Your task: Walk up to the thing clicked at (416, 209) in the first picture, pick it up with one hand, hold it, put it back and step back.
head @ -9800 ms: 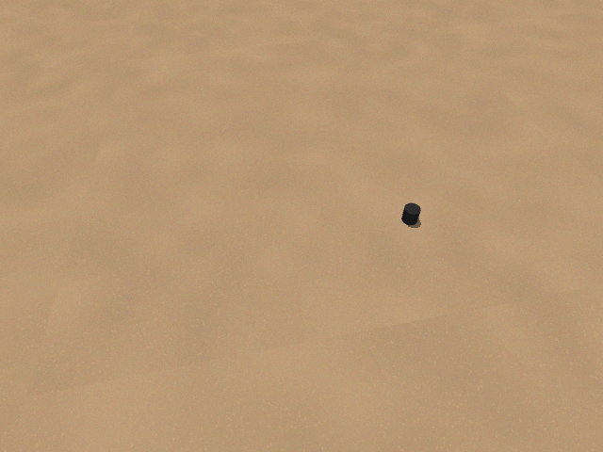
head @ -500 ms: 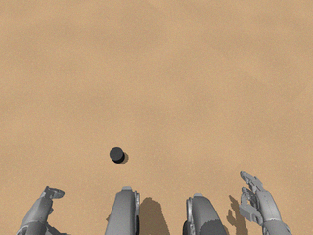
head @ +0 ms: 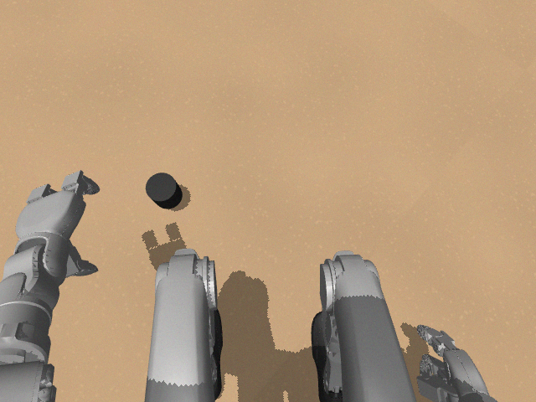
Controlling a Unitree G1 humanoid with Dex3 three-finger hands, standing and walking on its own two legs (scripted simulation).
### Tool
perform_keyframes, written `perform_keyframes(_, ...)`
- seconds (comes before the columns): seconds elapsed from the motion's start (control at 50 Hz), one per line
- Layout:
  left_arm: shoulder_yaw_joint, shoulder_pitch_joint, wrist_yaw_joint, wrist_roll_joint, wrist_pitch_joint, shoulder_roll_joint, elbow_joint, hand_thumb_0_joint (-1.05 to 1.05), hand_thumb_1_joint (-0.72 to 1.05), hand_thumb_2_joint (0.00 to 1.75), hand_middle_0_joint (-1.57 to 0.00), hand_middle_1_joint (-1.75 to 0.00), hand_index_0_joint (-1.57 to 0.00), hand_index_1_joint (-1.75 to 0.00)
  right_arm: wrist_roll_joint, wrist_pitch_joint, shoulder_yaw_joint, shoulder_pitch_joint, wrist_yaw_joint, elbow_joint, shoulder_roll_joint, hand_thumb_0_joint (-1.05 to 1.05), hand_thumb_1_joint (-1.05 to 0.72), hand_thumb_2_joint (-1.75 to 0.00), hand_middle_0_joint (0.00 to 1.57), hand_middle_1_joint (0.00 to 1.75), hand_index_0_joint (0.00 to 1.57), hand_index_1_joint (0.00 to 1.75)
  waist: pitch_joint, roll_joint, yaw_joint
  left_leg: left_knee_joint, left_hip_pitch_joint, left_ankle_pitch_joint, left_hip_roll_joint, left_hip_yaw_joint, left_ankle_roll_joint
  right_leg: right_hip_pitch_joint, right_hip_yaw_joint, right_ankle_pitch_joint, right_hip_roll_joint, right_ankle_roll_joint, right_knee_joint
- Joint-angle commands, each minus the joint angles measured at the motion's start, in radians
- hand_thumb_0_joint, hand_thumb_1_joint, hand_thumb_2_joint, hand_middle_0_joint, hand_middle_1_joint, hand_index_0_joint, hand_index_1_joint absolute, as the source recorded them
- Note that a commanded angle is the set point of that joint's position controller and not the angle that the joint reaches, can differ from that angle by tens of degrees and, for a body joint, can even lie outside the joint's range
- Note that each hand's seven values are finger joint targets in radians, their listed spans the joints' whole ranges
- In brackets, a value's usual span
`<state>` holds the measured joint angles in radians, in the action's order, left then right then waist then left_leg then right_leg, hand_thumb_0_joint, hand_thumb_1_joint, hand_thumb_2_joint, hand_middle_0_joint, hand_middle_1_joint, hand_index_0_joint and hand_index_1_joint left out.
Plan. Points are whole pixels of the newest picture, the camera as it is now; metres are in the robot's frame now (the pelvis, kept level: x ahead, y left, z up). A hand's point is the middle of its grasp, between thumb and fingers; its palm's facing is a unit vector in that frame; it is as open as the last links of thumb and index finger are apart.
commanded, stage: rise first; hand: left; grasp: from above
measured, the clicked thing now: (164, 191) +0.50 +0.27 -0.38
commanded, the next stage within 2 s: approach in 1.08 s
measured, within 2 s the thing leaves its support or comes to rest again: neither
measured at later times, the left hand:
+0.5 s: hand (102, 212) +0.40 +0.33 -0.21, palm faces -0.46 -0.07 -0.89, open 14.2 cm
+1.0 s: hand (117, 203) +0.43 +0.32 -0.25, palm faces -0.45 -0.06 -0.89, open 14.2 cm
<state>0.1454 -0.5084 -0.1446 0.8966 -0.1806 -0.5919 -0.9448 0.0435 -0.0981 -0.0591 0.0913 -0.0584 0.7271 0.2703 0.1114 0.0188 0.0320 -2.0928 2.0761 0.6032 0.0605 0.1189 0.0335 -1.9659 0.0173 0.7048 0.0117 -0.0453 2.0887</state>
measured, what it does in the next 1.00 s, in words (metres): lowers itself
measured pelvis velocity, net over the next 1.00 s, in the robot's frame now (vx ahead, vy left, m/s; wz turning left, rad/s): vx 0.01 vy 0.00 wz -0.07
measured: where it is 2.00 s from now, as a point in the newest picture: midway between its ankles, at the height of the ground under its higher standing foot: (269, 373)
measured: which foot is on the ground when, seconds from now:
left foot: down 0.00-1.00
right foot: down 0.00-1.00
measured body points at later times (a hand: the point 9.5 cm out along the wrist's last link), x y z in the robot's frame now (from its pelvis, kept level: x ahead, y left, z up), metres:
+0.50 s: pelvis -0.01 +0.01 -0.06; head +0.21 +0.07 +0.33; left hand +0.42 +0.33 -0.16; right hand +0.08 -0.27 -0.18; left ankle +0.10 +0.14 -0.39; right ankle +0.09 -0.13 -0.38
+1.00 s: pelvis +0.01 +0.00 -0.09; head +0.25 +0.06 +0.29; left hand +0.45 +0.32 -0.20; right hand +0.08 -0.27 -0.21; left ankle +0.10 +0.14 -0.39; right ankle +0.09 -0.14 -0.39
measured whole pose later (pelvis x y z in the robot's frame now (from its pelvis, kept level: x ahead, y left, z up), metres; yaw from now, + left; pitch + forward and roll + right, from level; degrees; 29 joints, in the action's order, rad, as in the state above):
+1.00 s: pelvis +0.01 +0.00 -0.09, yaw -4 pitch +33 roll -7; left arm 0.17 -0.82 -0.40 1.26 -0.27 -0.76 -1.35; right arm 0.16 -0.03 0.01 0.08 -0.12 0.78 0.25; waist 0.04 -0.03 0.15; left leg -2.38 2.33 0.64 0.05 0.19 0.04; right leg -2.19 0.04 0.74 0.05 -0.06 2.34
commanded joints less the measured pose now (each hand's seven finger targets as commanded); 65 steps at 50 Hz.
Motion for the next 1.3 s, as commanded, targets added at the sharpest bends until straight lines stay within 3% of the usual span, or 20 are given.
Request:
perform_keyframes(0.0, 0.087, -0.236, -0.055, 0.059, -0.047, -0.342, 0.056, 0.0, -0.57, 1.05, -0.06, -1.04, -0.05, -1.05, -0.001, -0.004, -0.061, 0.132, 0.009, -0.064, 0.2, 0.0, -0.87, -0.9, 0.2, 0.3, 0.2, 0.3, 0.628, 0.061, 0.007, 0.185, -0.467, -0.006, -0.037, -0.087, -0.055, 0.226, 0.079, -0.072, 0.024, 0.072, -0.263)
perform_keyframes(0.08, 0.064, -0.326, -0.088, 0.118, -0.075, -0.349, 0.011, 0.0, -0.57, 1.05, -0.06, -1.02, -0.05, -1.03, 0.01, 0.024, -0.05, 0.144, 0.003, -0.047, 0.206, 0.0, -0.88, -0.9, 0.2, 0.3, 0.2, 0.3, 0.593, 0.108, 0.033, 0.154, -0.446, 0.019, -0.037, -0.077, -0.053, 0.144, 0.093, -0.059, 0.024, 0.075, -0.216)
perform_keyframes(0.12, 0.083, -0.355, -0.113, 0.152, -0.082, -0.396, -0.018, 0.0, -0.57, 1.04, -0.07, -1.01, -0.06, -1.02, 0.018, 0.036, -0.044, 0.149, -0.002, -0.041, 0.21, 0.0, -0.89, -0.9, 0.2, 0.3, 0.2, 0.3, 0.585, 0.108, 0.029, 0.136, -0.419, 0.032, -0.039, -0.082, -0.055, 0.134, 0.092, -0.046, 0.027, 0.076, -0.207)
perform_keyframes(0.16, 0.067, -0.392, -0.135, 0.181, -0.089, -0.389, -0.054, 0.0, -0.56, 1.04, -0.07, -0.99, -0.06, -1.0, 0.026, 0.045, -0.038, 0.147, -0.007, -0.038, 0.209, 0.0, -0.89, -0.9, 0.2, 0.3, 0.2, 0.3, 0.564, 0.12, 0.051, 0.122, -0.393, 0.055, -0.04, -0.079, -0.055, 0.097, 0.097, -0.028, 0.028, 0.078, -0.191)
perform_keyframes(0.22, 0.063, -0.436, -0.165, 0.222, -0.096, -0.399, -0.088, 0.0, -0.57, 1.04, -0.07, -0.98, -0.06, -0.99, 0.038, 0.05, -0.03, 0.157, -0.013, -0.018, 0.213, 0.0, -0.9, -0.9, 0.2, 0.3, 0.2, 0.3, 0.577, 0.171, 0.048, 0.11, -0.417, 0.039, -0.039, -0.07, -0.05, 0.06, 0.11, -0.053, 0.025, 0.08, -0.148)
perform_keyframes(0.28, 0.048, -0.465, -0.187, 0.26, -0.094, -0.402, -0.148, 0.0, -0.57, 1.04, -0.06, -0.98, -0.05, -0.99, 0.046, 0.055, -0.027, 0.162, -0.018, -0.009, 0.222, 0.0, -0.9, -0.9, 0.2, 0.3, 0.2, 0.3, 0.566, 0.179, 0.066, 0.097, -0.408, 0.041, -0.038, -0.061, -0.047, 0.018, 0.122, -0.058, 0.027, 0.083, -0.122)
perform_keyframes(0.4, 0.018, -0.531, -0.215, 0.307, -0.091, -0.402, -0.189, 0.0, -0.55, 1.02, -0.06, -0.99, -0.06, -0.99, 0.065, 0.057, -0.025, 0.164, -0.026, 0.008, 0.221, 0.0, -0.9, -0.9, 0.2, 0.3, 0.2, 0.3, 0.569, 0.224, 0.082, 0.068, -0.404, 0.045, -0.036, -0.062, -0.045, -0.016, 0.129, -0.063, 0.029, 0.081, -0.095)
perform_keyframes(0.44, 0.035, -0.537, -0.226, 0.319, -0.094, -0.425, -0.184, 0.0, -0.54, 1.01, -0.06, -0.99, -0.06, -0.99, 0.07, 0.059, -0.025, 0.169, -0.028, 0.011, 0.228, 0.0, -0.9, -0.9, 0.2, 0.3, 0.2, 0.3, 0.598, 0.221, 0.082, 0.049, -0.419, 0.003, -0.036, -0.06, -0.046, -0.012, 0.131, -0.098, 0.028, 0.078, -0.081)
perform_keyframes(0.48, 0.023, -0.556, -0.237, 0.328, -0.096, -0.411, -0.186, 0.0, -0.55, 1.01, -0.07, -0.99, -0.06, -1.0, 0.077, 0.061, -0.021, 0.173, -0.032, 0.018, 0.222, 0.0, -0.9, -0.9, 0.2, 0.3, 0.2, 0.3, 0.6, 0.223, 0.094, 0.025, -0.401, -0.028, -0.036, -0.069, -0.049, 0.004, 0.129, -0.128, 0.031, 0.075, -0.076)
perform_keyframes(0.52, 0.043, -0.543, -0.251, 0.339, -0.099, -0.43, -0.198, 0.0, -0.54, 0.99, -0.07, -1.01, -0.07, -1.0, 0.079, 0.064, -0.019, 0.176, -0.033, 0.025, 0.221, 0.0, -0.9, -0.9, 0.2, 0.3, 0.2, 0.3, 0.629, 0.217, 0.085, 0.011, -0.421, -0.078, -0.034, -0.067, -0.048, 0.015, 0.133, -0.17, 0.034, 0.074, -0.058)
perform_keyframes(0.58, 0.035, -0.552, -0.261, 0.355, -0.101, -0.429, -0.238, 0.0, -0.55, 0.99, -0.06, -1.02, -0.07, -1.01, 0.087, 0.068, -0.018, 0.173, -0.038, 0.029, 0.219, 0.0, -0.91, -0.9, 0.2, 0.3, 0.2, 0.3, 0.597, 0.21, 0.101, -0.004, -0.384, -0.062, -0.032, -0.068, -0.05, -0.005, 0.134, -0.16, 0.039, 0.076, -0.053)
perform_keyframes(0.72, 0.06, -0.562, -0.29, 0.351, -0.105, -0.441, -0.273, 0.0, -0.55, 0.99, -0.06, -1.02, -0.07, -1.01, 0.101, 0.066, -0.009, 0.165, -0.042, 0.03, 0.214, 0.0, -0.9, -0.9, 0.2, 0.3, 0.2, 0.3, 0.598, 0.205, 0.097, -0.033, -0.354, -0.061, -0.032, -0.073, -0.052, -0.008, 0.135, -0.16, 0.043, 0.074, -0.034)
perform_keyframes(0.8, 0.057, -0.588, -0.301, 0.358, -0.1, -0.444, -0.271, 0.0, -0.56, 1.0, -0.06, -1.02, -0.06, -1.02, 0.107, 0.067, -0.008, 0.17, -0.045, 0.036, 0.219, 0.0, -0.9, -0.9, 0.2, 0.3, 0.2, 0.3, 0.604, 0.231, 0.112, -0.044, -0.357, -0.072, -0.027, -0.07, -0.051, -0.015, 0.143, -0.169, 0.042, 0.071, -0.016)
perform_keyframes(0.88, 0.05, -0.577, -0.296, 0.355, -0.094, -0.447, -0.28, 0.0, -0.57, 1.01, -0.06, -1.02, -0.06, -1.02, 0.111, 0.064, -0.005, 0.169, -0.048, 0.037, 0.212, 0.0, -0.91, -0.9, 0.2, 0.3, 0.2, 0.3, 0.601, 0.212, 0.117, -0.069, -0.338, -0.092, -0.025, -0.073, -0.053, 0.01, 0.136, -0.197, 0.046, 0.071, -0.016)
perform_keyframes(0.92, 0.075, -0.582, -0.3, 0.346, -0.096, -0.471, -0.256, 0.0, -0.56, 1.0, -0.06, -1.02, -0.06, -1.02, 0.113, 0.068, -0.004, 0.176, -0.047, 0.04, 0.215, 0.0, -0.91, -0.9, 0.2, 0.3, 0.2, 0.3, 0.632, 0.215, 0.111, -0.078, -0.345, -0.119, -0.027, -0.073, -0.054, 0.03, 0.133, -0.221, 0.045, 0.067, -0.009)
perform_keyframes(0.96, 0.067, -0.566, -0.299, 0.344, -0.095, -0.453, -0.272, 0.0, -0.56, 1.0, -0.06, -1.03, -0.06, -1.02, 0.12, 0.068, -0.001, 0.177, -0.05, 0.039, 0.211, 0.0, -0.91, -0.9, 0.2, 0.3, 0.2, 0.3, 0.621, 0.216, 0.114, -0.086, -0.337, -0.123, -0.026, -0.074, -0.054, 0.037, 0.133, -0.229, 0.046, 0.066, -0.004)
perform_keyframes(1.14, 0.072, -0.568, -0.294, 0.344, -0.101, -0.471, -0.296, 0.0, -0.57, 1.01, -0.06, -1.03, -0.06, -1.03, 0.124, 0.072, 0.006, 0.168, -0.053, 0.04, 0.219, 0.0, -0.91, -0.9, 0.2, 0.3, 0.2, 0.3, 0.597, 0.201, 0.119, -0.109, -0.292, -0.104, -0.026, -0.074, -0.056, 0.042, 0.134, -0.219, 0.051, 0.066, 0.0)
perform_keyframes(1.16, 0.084, -0.57, -0.297, 0.343, -0.102, -0.481, -0.291, 0.0, -0.61, 1.09, -0.07, -0.97, -0.03, -1.01, 0.127, 0.075, 0.01, 0.169, -0.054, 0.042, 0.221, 0.0, -0.91, -0.9, 0.2, 0.3, 0.2, 0.3, 0.61, 0.199, 0.117, -0.114, -0.302, -0.119, -0.026, -0.069, -0.055, 0.042, 0.137, -0.23, 0.051, 0.064, 0.008)
perform_keyframes(1.2, 0.059, -0.591, -0.299, 0.342, -0.103, -0.454, -0.31, 0.0, -0.54, 0.98, -0.06, -1.04, -0.07, -1.03, 0.129, 0.074, 0.011, 0.174, -0.057, 0.042, 0.223, 0.0, -0.9, -0.9, 0.2, 0.3, 0.2, 0.3, 0.586, 0.209, 0.138, -0.114, -0.298, -0.11, -0.025, -0.066, -0.054, 0.022, 0.142, -0.223, 0.05, 0.067, 0.015)
perform_keyframes(1.28, -0.017, -0.686, -0.31, 0.355, -0.113, -0.397, -0.34, 0.0, -0.54, 0.98, -0.06, -1.05, -0.07, -1.03, 0.133, 0.067, 0.025, 0.184, -0.057, 0.053, 0.231, 0.0, -0.9, -0.9, 0.2, 0.3, 0.2, 0.3, 0.556, 0.192, 0.19, -0.134, -0.265, -0.083, -0.021, -0.055, -0.055, -0.004, 0.151, -0.212, 0.059, 0.065, 0.007)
